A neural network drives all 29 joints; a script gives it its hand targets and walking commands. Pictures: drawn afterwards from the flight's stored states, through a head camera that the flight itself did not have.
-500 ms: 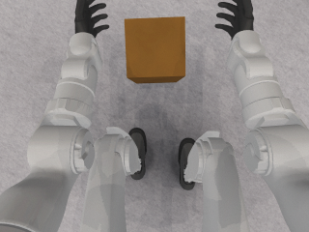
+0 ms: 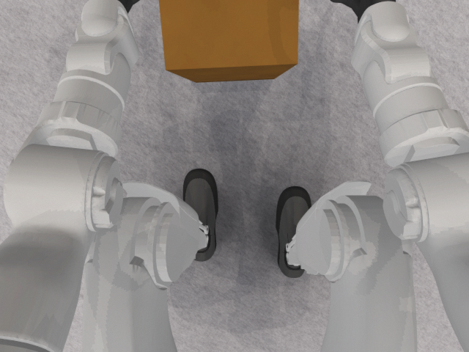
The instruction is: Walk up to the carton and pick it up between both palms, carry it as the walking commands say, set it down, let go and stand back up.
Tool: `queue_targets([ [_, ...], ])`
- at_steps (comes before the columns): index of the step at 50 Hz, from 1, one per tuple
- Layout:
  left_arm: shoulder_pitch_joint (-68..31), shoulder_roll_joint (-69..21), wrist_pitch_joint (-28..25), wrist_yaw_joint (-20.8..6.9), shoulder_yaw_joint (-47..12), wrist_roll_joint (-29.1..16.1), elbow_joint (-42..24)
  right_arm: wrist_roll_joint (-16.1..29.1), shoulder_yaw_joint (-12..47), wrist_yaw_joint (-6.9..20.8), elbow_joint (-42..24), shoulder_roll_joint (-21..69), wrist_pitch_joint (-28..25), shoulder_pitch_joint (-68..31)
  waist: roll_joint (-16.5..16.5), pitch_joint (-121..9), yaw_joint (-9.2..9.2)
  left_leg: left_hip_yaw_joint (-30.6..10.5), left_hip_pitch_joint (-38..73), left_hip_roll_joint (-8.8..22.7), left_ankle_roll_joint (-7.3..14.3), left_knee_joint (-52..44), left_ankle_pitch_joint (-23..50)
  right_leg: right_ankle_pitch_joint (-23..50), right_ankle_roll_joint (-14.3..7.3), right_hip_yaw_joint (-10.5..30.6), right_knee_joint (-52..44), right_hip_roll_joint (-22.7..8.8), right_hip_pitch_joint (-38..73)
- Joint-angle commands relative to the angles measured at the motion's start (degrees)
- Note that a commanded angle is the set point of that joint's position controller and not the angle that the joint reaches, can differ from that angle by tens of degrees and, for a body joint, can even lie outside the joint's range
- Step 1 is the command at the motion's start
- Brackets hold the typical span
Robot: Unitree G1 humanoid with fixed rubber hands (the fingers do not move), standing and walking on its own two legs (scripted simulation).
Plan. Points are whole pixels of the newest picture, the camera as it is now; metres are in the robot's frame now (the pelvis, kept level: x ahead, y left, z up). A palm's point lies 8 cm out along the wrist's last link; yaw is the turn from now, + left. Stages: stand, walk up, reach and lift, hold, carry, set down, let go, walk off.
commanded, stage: reach and lift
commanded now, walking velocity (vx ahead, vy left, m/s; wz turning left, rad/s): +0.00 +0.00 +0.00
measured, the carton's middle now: (231, 23) +0.53 +0.04 -0.25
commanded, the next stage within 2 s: none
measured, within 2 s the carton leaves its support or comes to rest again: leaves its support in 1.24 s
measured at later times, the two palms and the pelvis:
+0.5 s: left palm (124, 1) +0.54 +0.18 -0.18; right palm (362, 2) +0.54 -0.12 -0.19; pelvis +0.00 +0.00 +0.00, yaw +0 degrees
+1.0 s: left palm out of the picture +0.54 +0.17 -0.18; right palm out of the picture +0.54 -0.08 -0.19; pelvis +0.00 +0.01 -0.01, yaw +0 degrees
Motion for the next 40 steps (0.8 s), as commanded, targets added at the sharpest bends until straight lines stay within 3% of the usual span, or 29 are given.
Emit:
queue_targets([
  [1,-12.76,4.81,-1.60,-0.39,-0.28,-0.99,-2.63,0.80,0.58,0.24,-3.77,-5.25,-1.49,-16.22,-1.18,-66.66,-0.06,-7.01,41.49,-4.46,-3.41,-4.26,17.83,15.10,3.10,5.77,-10.38,3.55,25.69],
  [8,-12.33,4.76,-1.78,-0.31,-2.14,-3.14,-3.48,2.75,2.76,0.04,-5.64,-4.82,-1.46,-16.08,-0.93,-72.44,0.05,-6.44,43.96,-4.31,-3.29,-2.86,20.03,17.47,3.23,5.46,-9.33,3.52,29.89],
  [15,-12.15,4.86,-1.97,-0.46,-0.69,-1.67,-2.50,1.28,1.65,0.18,-4.14,-4.18,-1.43,-15.63,-1.19,-66.42,0.48,-6.33,39.56,-4.43,-3.36,-3.58,18.16,16.42,3.19,6.14,-9.97,3.77,27.00],
  [30,-15.01,0.33,-2.68,0.69,-1.83,-0.35,-2.45,-0.75,0.81,-0.68,-2.32,-0.16,-2.45,-17.82,-0.51,-65.92,0.25,-6.10,41.24,-5.87,-3.94,-4.83,17.44,15.95,3.11,6.04,-10.59,5.07,26.95],
  [40,-18.33,-8.55,-2.49,0.17,-4.34,-0.17,-4.27,-4.06,-0.40,-0.59,-2.41,5.48,-3.12,-18.32,0.97,-64.64,-2.93,-5.98,42.32,-7.73,-4.65,-4.64,16.86,16.26,2.61,5.35,-10.37,6.13,27.57],
])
